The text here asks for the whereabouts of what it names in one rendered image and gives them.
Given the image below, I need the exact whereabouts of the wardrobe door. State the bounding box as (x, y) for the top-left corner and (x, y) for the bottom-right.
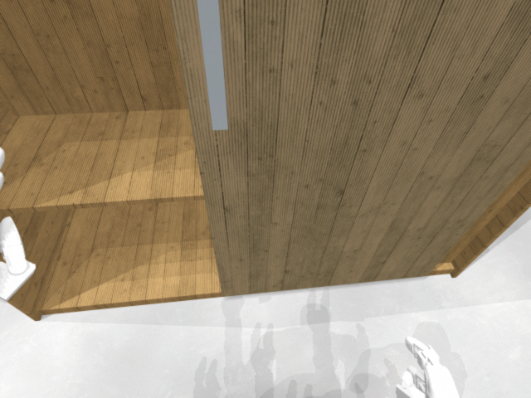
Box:
(169, 0), (531, 296)
(438, 160), (531, 264)

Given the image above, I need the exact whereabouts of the right robot hand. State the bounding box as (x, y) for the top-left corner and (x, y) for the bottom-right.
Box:
(396, 337), (460, 398)

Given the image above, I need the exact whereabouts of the handle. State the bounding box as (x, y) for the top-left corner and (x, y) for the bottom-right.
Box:
(197, 0), (228, 130)

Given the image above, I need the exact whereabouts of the left robot hand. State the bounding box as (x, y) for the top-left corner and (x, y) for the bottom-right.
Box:
(0, 148), (36, 303)

